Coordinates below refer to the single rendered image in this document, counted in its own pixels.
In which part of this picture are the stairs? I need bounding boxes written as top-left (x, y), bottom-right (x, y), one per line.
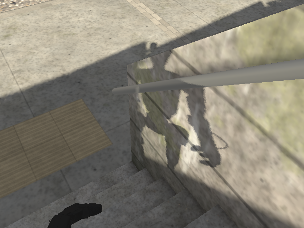
top-left (5, 161), bottom-right (265, 228)

